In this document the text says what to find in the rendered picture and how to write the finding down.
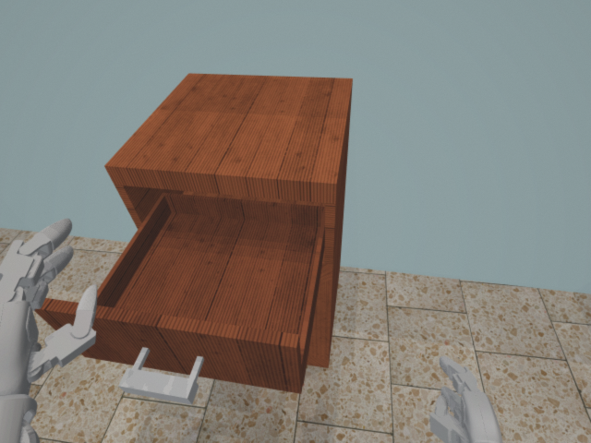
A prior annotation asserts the robot right hand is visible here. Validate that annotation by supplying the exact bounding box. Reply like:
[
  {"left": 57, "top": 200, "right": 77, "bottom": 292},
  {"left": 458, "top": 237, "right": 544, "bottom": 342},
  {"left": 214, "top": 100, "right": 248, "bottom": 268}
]
[{"left": 429, "top": 356, "right": 502, "bottom": 443}]

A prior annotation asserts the handle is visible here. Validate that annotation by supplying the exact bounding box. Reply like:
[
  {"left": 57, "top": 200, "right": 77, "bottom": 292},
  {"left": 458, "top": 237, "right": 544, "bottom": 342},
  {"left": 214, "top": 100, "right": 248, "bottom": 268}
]
[{"left": 118, "top": 347, "right": 204, "bottom": 405}]

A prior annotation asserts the drawer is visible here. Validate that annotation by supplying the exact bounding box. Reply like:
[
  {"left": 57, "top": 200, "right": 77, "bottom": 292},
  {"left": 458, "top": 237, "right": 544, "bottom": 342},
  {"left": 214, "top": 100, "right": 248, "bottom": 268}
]
[{"left": 35, "top": 193, "right": 325, "bottom": 394}]

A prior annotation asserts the cabinet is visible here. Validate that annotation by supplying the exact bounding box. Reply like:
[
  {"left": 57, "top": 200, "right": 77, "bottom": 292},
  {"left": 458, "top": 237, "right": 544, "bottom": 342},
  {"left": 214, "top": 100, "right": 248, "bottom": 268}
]
[{"left": 104, "top": 73, "right": 353, "bottom": 368}]

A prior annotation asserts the robot left forearm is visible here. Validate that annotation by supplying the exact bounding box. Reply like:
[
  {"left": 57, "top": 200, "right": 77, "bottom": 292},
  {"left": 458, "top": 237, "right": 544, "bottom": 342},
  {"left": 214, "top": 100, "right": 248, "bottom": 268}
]
[{"left": 0, "top": 394, "right": 40, "bottom": 443}]

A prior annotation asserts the robot left hand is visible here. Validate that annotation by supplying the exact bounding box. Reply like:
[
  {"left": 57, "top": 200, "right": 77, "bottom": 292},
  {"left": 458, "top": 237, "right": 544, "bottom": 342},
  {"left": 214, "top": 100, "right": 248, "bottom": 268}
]
[{"left": 0, "top": 219, "right": 97, "bottom": 396}]

